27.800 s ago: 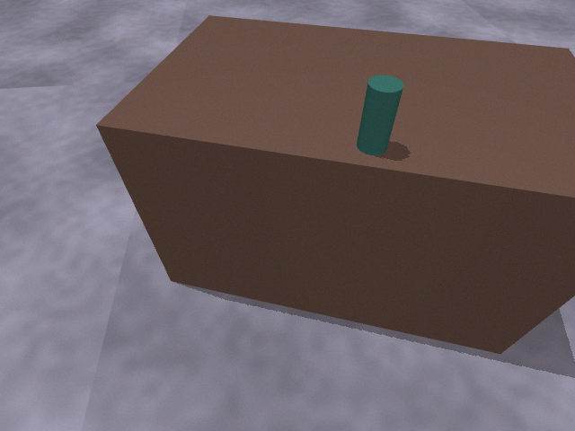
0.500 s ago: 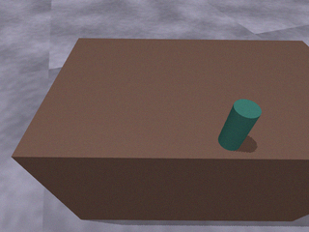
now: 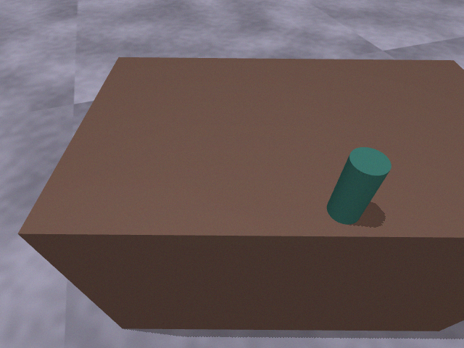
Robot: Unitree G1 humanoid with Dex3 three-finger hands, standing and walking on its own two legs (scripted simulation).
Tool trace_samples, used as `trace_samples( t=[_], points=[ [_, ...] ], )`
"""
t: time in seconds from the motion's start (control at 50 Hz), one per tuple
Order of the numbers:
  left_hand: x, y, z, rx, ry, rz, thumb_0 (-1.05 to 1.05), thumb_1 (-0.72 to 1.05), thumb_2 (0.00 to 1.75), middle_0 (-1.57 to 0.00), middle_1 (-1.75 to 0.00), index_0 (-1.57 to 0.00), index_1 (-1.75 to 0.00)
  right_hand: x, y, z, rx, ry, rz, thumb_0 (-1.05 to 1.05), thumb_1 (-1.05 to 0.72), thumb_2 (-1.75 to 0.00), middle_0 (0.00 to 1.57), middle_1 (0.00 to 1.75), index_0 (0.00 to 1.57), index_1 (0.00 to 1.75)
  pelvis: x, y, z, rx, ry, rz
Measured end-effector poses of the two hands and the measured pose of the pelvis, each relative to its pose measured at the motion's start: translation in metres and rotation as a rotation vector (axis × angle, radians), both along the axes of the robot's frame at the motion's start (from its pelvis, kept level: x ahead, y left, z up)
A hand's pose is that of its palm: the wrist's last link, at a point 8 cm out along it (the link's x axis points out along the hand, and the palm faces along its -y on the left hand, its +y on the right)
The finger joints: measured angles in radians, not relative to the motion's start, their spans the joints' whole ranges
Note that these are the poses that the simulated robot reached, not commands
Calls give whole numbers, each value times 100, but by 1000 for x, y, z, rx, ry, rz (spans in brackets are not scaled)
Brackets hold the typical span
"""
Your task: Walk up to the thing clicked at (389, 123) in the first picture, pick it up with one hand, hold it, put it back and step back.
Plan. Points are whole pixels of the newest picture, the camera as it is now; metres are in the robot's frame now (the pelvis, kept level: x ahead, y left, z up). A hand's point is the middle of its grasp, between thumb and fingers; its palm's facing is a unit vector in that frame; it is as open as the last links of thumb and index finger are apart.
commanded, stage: stand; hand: right
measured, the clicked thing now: (355, 188) +0.40 -0.23 +0.04
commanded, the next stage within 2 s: step back in 0.42 s
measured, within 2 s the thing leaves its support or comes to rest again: neither
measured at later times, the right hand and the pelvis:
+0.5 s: hand out of the picture +0.08 -0.26 -0.16, palm faces -0.02 +0.94 -0.34, open 7.4 cm; pelvis -0.01 +0.00 +0.00, yaw +0 degrees
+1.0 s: hand out of the picture -0.02 -0.25 -0.17, palm faces -0.13 +0.91 -0.40, open 7.4 cm; pelvis -0.11 +0.02 -0.03, yaw +4 degrees
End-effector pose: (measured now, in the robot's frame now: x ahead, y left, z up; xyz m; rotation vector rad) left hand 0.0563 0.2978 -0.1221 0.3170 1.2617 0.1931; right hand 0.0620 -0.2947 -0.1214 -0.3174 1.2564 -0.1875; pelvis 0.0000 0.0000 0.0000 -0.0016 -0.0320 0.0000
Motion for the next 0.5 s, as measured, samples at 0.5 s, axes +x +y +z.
trace_samples(
  t=[0.5],
  points=[
    [8,2,-2,7,-18,21,1,90,89,-21,-30,-20,-30,9,-6,-1,-2,-15,-10,1,-90,-90,21,30,20,30,-6,-3,-4,-1,9,2]
  ],
)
